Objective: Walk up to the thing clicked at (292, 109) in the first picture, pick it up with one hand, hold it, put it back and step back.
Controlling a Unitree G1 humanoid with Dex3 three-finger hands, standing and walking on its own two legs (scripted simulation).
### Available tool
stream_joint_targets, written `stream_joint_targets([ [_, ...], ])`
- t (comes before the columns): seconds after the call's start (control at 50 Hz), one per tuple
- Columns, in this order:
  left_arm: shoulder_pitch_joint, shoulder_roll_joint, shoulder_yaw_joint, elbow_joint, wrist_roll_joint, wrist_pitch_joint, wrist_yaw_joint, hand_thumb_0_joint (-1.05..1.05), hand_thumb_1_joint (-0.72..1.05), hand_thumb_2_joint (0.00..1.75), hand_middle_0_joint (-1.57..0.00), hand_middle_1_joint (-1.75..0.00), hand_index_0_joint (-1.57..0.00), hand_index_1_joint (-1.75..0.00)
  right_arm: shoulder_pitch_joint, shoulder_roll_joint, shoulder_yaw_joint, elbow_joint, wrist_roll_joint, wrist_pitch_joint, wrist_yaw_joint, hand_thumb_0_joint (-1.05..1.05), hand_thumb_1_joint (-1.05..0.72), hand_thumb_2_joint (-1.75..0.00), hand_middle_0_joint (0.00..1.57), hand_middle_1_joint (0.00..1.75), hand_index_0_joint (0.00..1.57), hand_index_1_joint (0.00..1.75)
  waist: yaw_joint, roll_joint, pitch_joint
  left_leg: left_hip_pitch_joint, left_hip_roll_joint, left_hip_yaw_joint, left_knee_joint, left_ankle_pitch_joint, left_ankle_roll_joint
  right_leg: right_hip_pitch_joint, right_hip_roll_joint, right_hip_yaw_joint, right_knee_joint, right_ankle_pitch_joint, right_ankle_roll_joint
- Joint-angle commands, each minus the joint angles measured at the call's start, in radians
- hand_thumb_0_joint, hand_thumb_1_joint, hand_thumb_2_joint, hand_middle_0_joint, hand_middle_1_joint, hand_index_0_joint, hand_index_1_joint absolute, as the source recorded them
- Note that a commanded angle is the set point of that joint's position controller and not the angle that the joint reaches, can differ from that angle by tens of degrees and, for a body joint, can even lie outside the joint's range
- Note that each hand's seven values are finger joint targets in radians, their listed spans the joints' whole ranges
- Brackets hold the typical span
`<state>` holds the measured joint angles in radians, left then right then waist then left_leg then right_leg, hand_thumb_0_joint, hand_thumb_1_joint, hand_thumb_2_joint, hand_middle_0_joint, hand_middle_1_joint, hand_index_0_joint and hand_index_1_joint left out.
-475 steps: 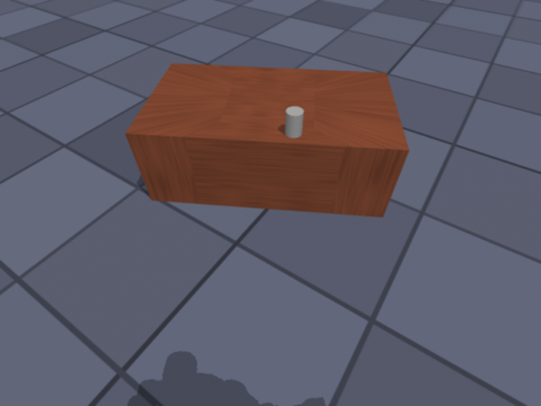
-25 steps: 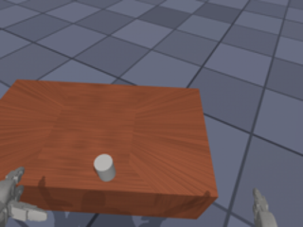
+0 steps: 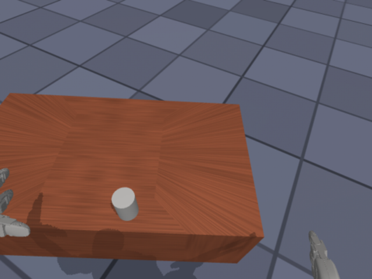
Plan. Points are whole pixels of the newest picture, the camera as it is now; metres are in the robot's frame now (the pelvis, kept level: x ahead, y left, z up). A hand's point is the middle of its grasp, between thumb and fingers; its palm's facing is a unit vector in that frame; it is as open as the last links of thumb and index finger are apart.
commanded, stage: go down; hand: left
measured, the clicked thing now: (125, 204) +0.41 +0.20 -0.26
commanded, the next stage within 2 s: approach in 0.56 s
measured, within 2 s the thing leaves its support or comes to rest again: neither
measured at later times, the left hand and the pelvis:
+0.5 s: hand (4, 188) +0.31 +0.37 +0.05, palm faces +0.18 -0.97 -0.14, open 17.3 cm; pelvis -0.01 +0.00 +0.00, yaw +0 degrees
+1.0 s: hand (33, 187) +0.34 +0.36 -0.01, palm faces +0.16 -0.99 +0.02, open 17.3 cm; pelvis -0.02 +0.01 -0.03, yaw +0 degrees
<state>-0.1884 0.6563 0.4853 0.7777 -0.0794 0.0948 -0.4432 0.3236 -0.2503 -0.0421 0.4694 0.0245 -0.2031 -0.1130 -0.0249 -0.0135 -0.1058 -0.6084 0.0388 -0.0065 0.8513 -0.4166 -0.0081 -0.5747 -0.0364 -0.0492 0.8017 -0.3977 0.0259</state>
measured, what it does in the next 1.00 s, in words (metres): stands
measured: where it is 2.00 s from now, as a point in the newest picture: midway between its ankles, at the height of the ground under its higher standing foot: outside the picture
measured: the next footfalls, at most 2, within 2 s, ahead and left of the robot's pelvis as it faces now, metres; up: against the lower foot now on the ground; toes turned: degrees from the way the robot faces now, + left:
none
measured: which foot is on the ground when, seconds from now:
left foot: down 0.00-1.00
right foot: down 0.00-1.00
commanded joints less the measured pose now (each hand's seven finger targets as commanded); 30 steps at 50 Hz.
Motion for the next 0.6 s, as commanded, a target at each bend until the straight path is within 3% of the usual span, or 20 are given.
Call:
stream_joint_targets([
  [0.0, -0.238, 0.4, 0.108, -0.14, -0.022, -0.098, -0.012, 0.0, -0.5, 0.07, -0.05, -0.04, -0.05, -0.05, -0.008, -0.148, -0.042, -0.157, -0.001, -0.057, -0.017, 0.0, 0.54, -0.05, 0.05, 0.05, 0.05, 0.05, 0.017, 0.167, -0.259, 0.221, -0.03, -0.016, -0.128, 0.388, 0.01, 0.084, 0.028, 0.001, -0.093, 0.289, -0.037],
  [0.08, -0.246, 0.4, 0.107, -0.074, -0.033, -0.113, -0.031, 0.0, -0.49, 0.07, -0.05, -0.04, -0.05, -0.04, -0.015, -0.185, -0.072, -0.158, -0.002, -0.06, -0.02, 0.0, 0.54, -0.05, 0.05, 0.05, 0.05, 0.05, 0.006, 0.141, -0.222, 0.214, -0.029, -0.015, -0.146, 0.371, 0.011, 0.08, 0.032, -0.004, -0.107, 0.279, -0.038],
  [0.1, -0.284, 0.411, 0.108, -0.078, -0.035, -0.123, -0.036, 0.0, -0.49, 0.07, -0.05, -0.04, -0.05, -0.05, 0.02, -0.16, -0.05, -0.116, -0.004, -0.055, -0.016, 0.0, 0.54, -0.05, 0.05, 0.05, 0.05, 0.05, 0.006, 0.156, -0.222, 0.205, -0.032, -0.012, -0.14, 0.364, 0.013, 0.073, 0.029, 0.002, -0.109, 0.275, -0.037],
  [0.14, -0.308, 0.422, 0.118, -0.072, -0.037, -0.14, -0.044, 0.0, -0.5, 0.06, -0.05, -0.04, -0.05, -0.05, -0.037, -0.177, -0.064, -0.179, -0.005, -0.063, -0.016, 0.0, 0.54, -0.05, 0.05, 0.05, 0.05, 0.05, 0.006, 0.146, -0.238, 0.212, -0.025, -0.018, -0.148, 0.377, 0.01, 0.075, 0.033, -0.005, -0.107, 0.276, -0.039],
  [0.18, -0.32, 0.407, 0.104, -0.056, -0.037, -0.153, -0.049, 0.0, -0.51, 0.07, -0.05, -0.04, -0.05, -0.04, -0.026, -0.153, -0.035, -0.173, -0.005, -0.064, -0.011, 0.0, 0.54, -0.05, 0.05, 0.05, 0.05, 0.05, 0.005, 0.173, -0.222, 0.221, -0.021, -0.02, -0.159, 0.376, 0.006, 0.059, 0.035, -0.009, -0.108, 0.261, -0.042],
  [0.26, -0.344, 0.449, 0.13, 0.007, -0.044, -0.174, -0.059, 0.0, -0.49, 0.08, -0.04, -0.04, -0.04, -0.05, 0.004, -0.165, -0.049, -0.114, -0.008, -0.057, -0.013, 0.0, 0.54, -0.05, 0.05, 0.05, 0.05, 0.05, -0.001, 0.156, -0.225, 0.212, -0.03, -0.014, -0.155, 0.321, 0.013, 0.049, 0.03, -0.001, -0.123, 0.237, -0.039],
  [0.3, -0.377, 0.468, 0.137, -0.023, -0.045, -0.188, -0.064, 0.0, -0.5, 0.08, -0.05, -0.05, -0.04, -0.05, -0.031, -0.185, -0.061, -0.16, -0.011, -0.067, -0.015, 0.0, 0.54, -0.05, 0.05, 0.05, 0.05, 0.05, -0.004, 0.153, -0.264, 0.23, -0.031, -0.013, -0.148, 0.353, 0.015, 0.071, 0.029, 0.0, -0.12, 0.271, -0.037],
  [0.34, -0.378, 0.481, 0.139, 0.011, -0.039, -0.19, -0.07, 0.0, -0.5, 0.07, -0.05, -0.03, -0.04, -0.04, -0.032, -0.157, -0.028, -0.146, -0.013, -0.06, -0.013, 0.0, 0.54, -0.05, 0.05, 0.05, 0.05, 0.05, 0.004, 0.157, -0.259, 0.217, -0.036, -0.01, -0.139, 0.36, 0.018, 0.07, 0.025, 0.006, -0.123, 0.279, -0.036],
  [0.42, -0.425, 0.504, 0.146, 0.017, -0.037, -0.203, -0.07, 0.0, -0.51, 0.08, -0.04, -0.03, -0.04, -0.04, -0.059, -0.182, -0.045, -0.167, -0.015, -0.063, -0.018, 0.0, 0.54, -0.05, 0.05, 0.05, 0.05, 0.05, -0.003, 0.164, -0.269, 0.214, -0.03, -0.019, -0.161, 0.29, 0.012, 0.056, 0.031, -0.001, -0.129, 0.22, -0.04],
  [0.44, -0.417, 0.494, 0.137, 0.036, -0.037, -0.203, -0.071, 0.0, -0.48, 0.08, -0.04, -0.03, -0.04, -0.04, -0.051, -0.163, -0.028, -0.156, -0.014, -0.062, -0.019, 0.0, 0.55, -0.05, 0.05, 0.05, 0.05, 0.05, -0.005, 0.161, -0.246, 0.201, -0.035, -0.013, -0.163, 0.266, 0.015, 0.059, 0.029, 0.001, -0.134, 0.21, -0.04],
  [0.58, -0.433, 0.531, 0.152, 0.088, -0.042, -0.213, -0.085, 0.0, -0.5, 0.07, -0.04, -0.04, -0.04, -0.04, -0.04, -0.167, -0.024, -0.123, -0.012, -0.06, -0.025, 0.0, 0.55, -0.05, 0.05, 0.05, 0.05, 0.05, -0.009, 0.143, -0.232, 0.164, -0.044, -0.004, -0.159, 0.217, 0.024, 0.052, 0.026, 0.01, -0.144, 0.185, -0.037],
])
